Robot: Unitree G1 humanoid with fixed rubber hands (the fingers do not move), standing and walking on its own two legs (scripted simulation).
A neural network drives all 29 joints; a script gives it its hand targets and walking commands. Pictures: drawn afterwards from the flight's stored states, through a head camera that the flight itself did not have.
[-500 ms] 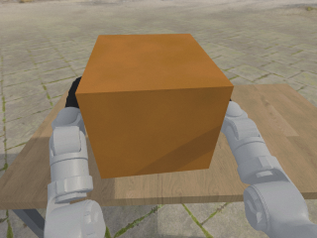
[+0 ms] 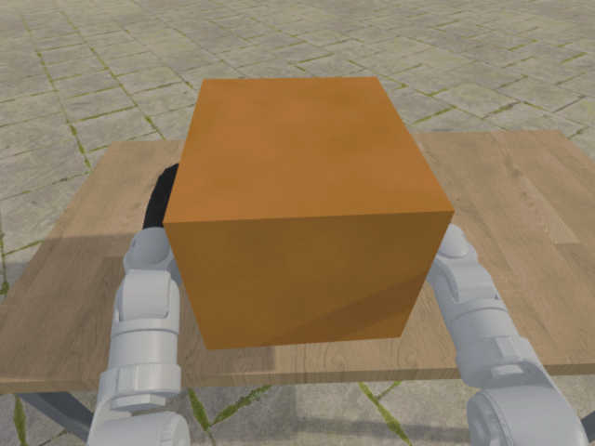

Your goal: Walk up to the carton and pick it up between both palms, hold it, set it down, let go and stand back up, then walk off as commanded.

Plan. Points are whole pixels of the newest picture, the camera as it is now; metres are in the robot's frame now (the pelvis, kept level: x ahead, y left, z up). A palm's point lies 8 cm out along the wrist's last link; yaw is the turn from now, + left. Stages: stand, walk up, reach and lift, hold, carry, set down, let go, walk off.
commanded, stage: set down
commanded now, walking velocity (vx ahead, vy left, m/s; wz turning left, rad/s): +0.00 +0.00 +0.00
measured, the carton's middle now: (297, 203) +0.43 +0.00 +0.14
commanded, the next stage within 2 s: none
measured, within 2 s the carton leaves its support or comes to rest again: neither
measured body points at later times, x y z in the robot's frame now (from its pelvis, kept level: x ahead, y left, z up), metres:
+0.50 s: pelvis -0.03 +0.00 +0.00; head -0.06 +0.01 +0.45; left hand +0.37 +0.19 +0.15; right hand +0.38 -0.17 +0.14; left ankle +0.01 +0.14 -0.75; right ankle -0.01 -0.10 -0.75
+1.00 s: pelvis +0.03 +0.00 +0.00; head +0.05 +0.00 +0.45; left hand +0.43 +0.18 +0.09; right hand +0.44 -0.18 +0.08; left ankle +0.01 +0.14 -0.74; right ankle +0.00 -0.10 -0.74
